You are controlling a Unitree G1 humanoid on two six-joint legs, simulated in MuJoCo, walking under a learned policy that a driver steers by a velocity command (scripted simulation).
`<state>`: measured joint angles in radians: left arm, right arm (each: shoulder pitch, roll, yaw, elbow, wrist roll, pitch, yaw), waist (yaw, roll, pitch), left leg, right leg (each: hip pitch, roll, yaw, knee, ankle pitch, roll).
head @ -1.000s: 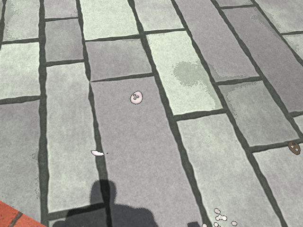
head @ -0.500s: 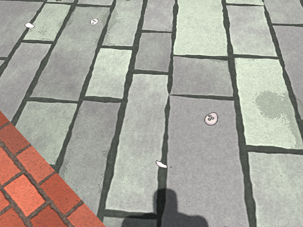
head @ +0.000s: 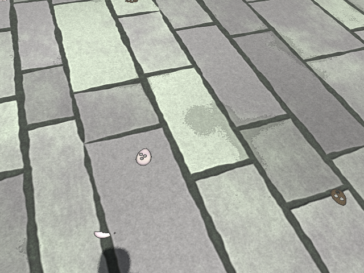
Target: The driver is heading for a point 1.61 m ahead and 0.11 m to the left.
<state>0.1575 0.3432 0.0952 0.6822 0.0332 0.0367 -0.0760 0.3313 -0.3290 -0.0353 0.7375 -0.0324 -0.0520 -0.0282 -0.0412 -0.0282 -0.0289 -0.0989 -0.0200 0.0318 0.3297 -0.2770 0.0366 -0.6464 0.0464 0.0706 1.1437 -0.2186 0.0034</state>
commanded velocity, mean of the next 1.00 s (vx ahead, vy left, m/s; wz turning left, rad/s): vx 0.93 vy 0.00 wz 0.15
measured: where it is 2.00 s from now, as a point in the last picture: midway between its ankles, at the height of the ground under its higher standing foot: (197, 132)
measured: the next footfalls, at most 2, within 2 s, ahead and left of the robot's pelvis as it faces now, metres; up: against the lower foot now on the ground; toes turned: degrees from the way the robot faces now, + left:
right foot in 0.32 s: +0.34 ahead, -0.19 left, +0.00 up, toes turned -20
left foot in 0.78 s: +0.79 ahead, -0.16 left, +0.00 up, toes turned +4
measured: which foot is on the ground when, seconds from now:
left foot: down 0.00-0.34, up 0.36-0.76, down 0.78-1.00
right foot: up 0.00-0.30, down 0.32-0.78, up 0.80-1.00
